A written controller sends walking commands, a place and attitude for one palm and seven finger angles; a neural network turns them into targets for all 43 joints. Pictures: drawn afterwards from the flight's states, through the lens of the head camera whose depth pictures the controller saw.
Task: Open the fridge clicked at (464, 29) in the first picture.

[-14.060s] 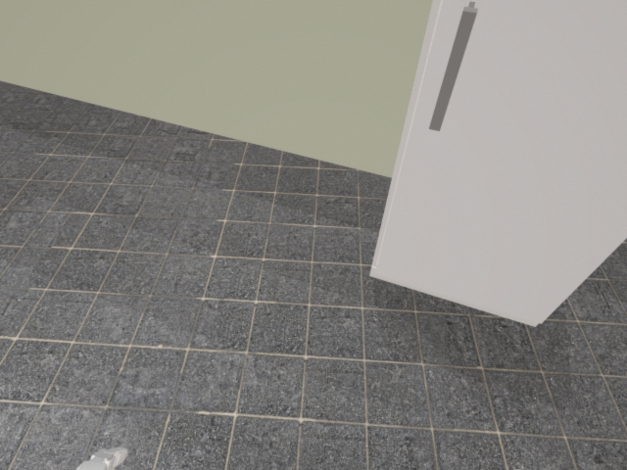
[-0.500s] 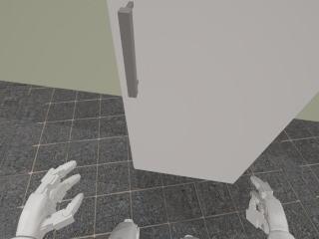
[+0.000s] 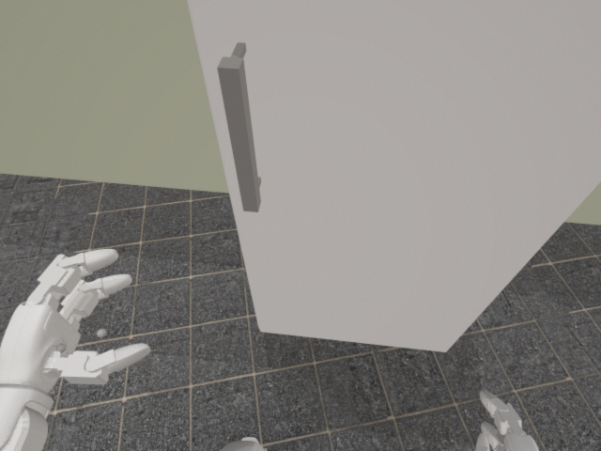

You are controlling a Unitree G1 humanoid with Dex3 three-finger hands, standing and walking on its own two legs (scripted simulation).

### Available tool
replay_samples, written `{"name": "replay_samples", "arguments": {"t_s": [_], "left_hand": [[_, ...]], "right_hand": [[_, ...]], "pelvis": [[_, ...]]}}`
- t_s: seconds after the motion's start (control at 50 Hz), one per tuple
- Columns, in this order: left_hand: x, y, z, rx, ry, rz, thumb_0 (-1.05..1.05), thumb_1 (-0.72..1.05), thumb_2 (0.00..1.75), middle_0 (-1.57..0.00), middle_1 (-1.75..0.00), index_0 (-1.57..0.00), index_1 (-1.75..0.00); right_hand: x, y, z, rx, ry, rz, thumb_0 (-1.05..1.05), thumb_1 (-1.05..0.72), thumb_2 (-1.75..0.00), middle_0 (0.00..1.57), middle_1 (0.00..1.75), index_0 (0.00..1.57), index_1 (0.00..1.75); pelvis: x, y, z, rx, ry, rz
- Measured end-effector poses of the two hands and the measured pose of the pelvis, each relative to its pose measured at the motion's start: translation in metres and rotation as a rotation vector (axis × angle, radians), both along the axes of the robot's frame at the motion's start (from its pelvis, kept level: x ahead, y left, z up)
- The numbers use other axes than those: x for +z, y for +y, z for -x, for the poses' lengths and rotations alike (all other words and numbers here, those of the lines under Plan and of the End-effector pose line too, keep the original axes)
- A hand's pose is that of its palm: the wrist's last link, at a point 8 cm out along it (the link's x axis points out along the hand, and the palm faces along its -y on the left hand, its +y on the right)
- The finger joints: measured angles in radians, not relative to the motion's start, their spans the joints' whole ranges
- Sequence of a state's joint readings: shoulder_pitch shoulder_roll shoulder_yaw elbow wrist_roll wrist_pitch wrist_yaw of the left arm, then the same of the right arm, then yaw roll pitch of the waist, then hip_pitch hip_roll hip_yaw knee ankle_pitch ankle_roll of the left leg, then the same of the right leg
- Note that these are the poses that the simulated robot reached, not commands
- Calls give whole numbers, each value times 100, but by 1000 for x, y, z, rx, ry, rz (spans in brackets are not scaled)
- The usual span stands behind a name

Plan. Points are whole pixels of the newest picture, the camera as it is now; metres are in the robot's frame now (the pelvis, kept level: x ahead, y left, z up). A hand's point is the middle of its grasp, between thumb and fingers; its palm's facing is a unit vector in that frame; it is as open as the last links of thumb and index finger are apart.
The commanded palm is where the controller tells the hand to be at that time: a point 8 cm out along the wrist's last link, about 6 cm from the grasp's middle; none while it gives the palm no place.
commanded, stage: raise the hand to about handle height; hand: left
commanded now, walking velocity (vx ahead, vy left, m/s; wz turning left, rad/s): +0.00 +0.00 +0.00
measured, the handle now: (246, 137) +0.49 +0.11 +0.15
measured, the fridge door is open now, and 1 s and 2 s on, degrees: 0 0 0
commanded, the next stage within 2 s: move the hooked fingers beside the handle in 1.14 s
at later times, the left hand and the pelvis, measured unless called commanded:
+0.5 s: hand (24, 294) +0.24 +0.30 +0.15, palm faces +0.08 -1.00 -0.06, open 13.9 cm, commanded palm +0.21 +0.34 +0.16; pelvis -0.02 +0.03 +0.02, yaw +1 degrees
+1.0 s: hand (28, 279) +0.24 +0.28 +0.17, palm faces +0.09 -0.99 -0.05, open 14.0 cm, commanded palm +0.21 +0.33 +0.18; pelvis -0.02 +0.00 +0.03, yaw +1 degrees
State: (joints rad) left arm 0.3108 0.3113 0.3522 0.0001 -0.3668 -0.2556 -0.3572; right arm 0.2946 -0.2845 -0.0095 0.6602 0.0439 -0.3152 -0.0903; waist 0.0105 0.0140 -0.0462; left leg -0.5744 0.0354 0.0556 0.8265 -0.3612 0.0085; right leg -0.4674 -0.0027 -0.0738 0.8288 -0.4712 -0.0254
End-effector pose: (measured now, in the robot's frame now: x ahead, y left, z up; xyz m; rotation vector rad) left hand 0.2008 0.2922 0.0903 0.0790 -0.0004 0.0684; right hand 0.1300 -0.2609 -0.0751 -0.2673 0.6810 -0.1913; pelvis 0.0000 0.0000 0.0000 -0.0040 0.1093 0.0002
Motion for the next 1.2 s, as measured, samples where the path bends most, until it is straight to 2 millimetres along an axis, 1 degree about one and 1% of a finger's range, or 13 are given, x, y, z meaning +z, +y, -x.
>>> {"name": "replay_samples", "arguments": {"t_s": [0.08,0.12,0.2,0.28,0.38,0.44,0.48,0.58,0.66,0.78,0.9,1.02,1.2], "left_hand": [[-10,2,-5,-54,61,12,0,-11,47,-27,-95,-27,-95],[-7,6,-7,-61,59,9,0,-16,45,-28,-98,-27,-98],[18,21,-11,-34,-35,-7,0,-25,41,-29,-104,-28,-104],[41,36,-13,-6,-100,-6,0,-34,37,-29,-110,-29,-110],[44,48,-13,-11,-15,16,0,-43,33,-30,-115,-29,-116],[47,52,-12,-7,15,24,0,-46,32,-30,-117,-29,-118],[54,56,-11,1,-4,20,-1,-47,31,-30,-118,-29,-118],[80,63,-13,16,-100,4,-1,-49,31,-30,-119,-30,-119],[89,66,-17,9,-76,0,-1,-50,31,-30,-120,-30,-120],[82,59,-19,-11,11,17,-1,-50,30,-30,-120,-30,-120],[78,46,-15,-5,-22,30,-1,-50,30,-30,-120,-30,-120],[80,41,-17,19,-32,23,-1,-50,30,-30,-120,-30,-120],[80,30,-27,-6,-10,18,-1,-50,30,-30,-120,-30,-120]], "right_hand": [[10,5,-14,14,-19,32,1,-90,-90,21,30,20,30],[17,11,-22,20,-41,37,1,-90,-90,21,30,20,30],[30,29,-38,48,-98,23,1,-90,-90,21,30,20,30],[37,49,-50,89,-139,-11,1,-90,-90,21,30,20,30],[40,70,-56,125,-155,-49,1,-90,-90,21,30,20,30],[42,77,-53,135,-149,-57,1,-90,-90,21,30,21,30],[42,79,-50,142,-142,-54,1,-90,-90,21,30,21,30],[45,75,-38,142,-122,-42,1,-90,-90,21,30,21,30],[45,66,-29,119,-109,-39,1,-90,-90,21,30,21,30],[45,49,-17,77,-101,-38,1,-90,-90,21,30,21,30],[45,35,-13,62,-98,-23,1,-90,-90,21,30,20,30],[45,27,-15,55,-105,-26,1,-90,-90,21,30,20,30],[41,22,-25,47,-114,-44,1,-90,-90,21,30,20,30]], "pelvis": [[3,8,1,3,-7,7],[5,11,0,2,-14,9],[10,16,-1,5,-36,15],[13,20,1,14,-63,22],[18,25,8,19,-88,23],[21,26,11,22,-102,23],[23,26,14,23,-112,23],[26,23,19,27,-137,22],[29,21,23,28,-150,19],[31,17,26,20,-151,16],[32,10,26,15,-158,12],[31,3,24,14,-161,10],[31,-3,17,8,-147,5]]}}
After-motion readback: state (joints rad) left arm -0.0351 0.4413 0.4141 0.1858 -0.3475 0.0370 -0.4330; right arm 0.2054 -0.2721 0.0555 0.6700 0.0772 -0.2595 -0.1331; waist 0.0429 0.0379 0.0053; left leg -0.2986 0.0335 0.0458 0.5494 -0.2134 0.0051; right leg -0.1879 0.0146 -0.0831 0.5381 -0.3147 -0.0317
